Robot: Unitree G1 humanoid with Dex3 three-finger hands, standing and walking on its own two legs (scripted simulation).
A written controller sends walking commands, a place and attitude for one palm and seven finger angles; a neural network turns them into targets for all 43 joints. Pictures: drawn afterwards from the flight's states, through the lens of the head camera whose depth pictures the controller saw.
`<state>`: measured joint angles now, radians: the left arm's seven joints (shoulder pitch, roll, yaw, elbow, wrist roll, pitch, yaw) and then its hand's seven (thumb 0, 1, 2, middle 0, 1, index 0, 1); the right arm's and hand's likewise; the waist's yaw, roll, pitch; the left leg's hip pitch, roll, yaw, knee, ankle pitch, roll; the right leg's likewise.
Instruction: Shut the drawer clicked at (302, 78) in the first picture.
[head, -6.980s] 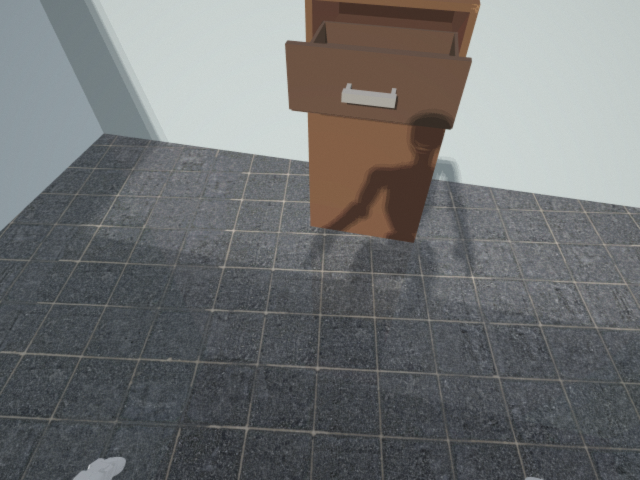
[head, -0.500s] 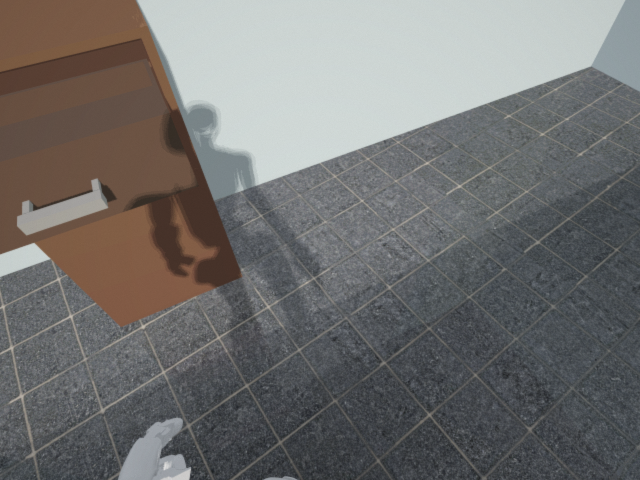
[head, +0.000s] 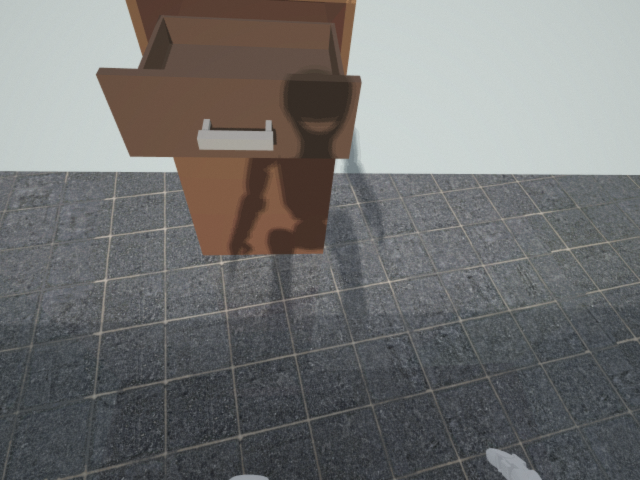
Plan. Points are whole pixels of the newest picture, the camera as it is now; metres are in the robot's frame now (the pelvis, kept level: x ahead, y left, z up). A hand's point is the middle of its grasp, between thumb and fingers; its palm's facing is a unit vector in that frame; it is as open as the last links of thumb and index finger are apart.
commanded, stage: turn to face it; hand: left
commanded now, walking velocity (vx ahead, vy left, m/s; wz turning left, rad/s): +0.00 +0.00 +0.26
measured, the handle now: (237, 132) +0.60 +0.21 +0.05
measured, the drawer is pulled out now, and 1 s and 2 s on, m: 0.28 0.28 0.28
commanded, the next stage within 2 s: take the last steps up to it in 0.16 s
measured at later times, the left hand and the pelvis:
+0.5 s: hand out of the picture +0.03 +0.17 -0.14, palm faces +0.16 -0.96 -0.23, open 7.4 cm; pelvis +0.00 -0.02 +0.01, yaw +7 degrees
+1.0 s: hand out of the picture -0.01 +0.18 -0.17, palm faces +0.21 -0.97 -0.11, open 7.4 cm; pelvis +0.10 +0.04 +0.01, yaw +6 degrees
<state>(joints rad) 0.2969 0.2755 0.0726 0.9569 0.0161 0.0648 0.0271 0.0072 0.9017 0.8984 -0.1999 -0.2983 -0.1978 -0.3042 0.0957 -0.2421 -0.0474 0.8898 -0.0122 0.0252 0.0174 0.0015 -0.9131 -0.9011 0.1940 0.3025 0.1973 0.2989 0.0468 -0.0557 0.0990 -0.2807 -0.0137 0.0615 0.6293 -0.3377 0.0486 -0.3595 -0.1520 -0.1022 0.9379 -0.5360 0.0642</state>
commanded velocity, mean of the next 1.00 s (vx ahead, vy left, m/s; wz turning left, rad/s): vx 0.23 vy -0.07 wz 0.05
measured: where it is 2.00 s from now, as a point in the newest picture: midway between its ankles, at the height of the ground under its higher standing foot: (320, 426)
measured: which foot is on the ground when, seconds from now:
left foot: down 0.00-0.44, up 0.46-0.86, down 0.88-1.00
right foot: up 0.00-0.42, down 0.44-0.90, up 0.92-1.00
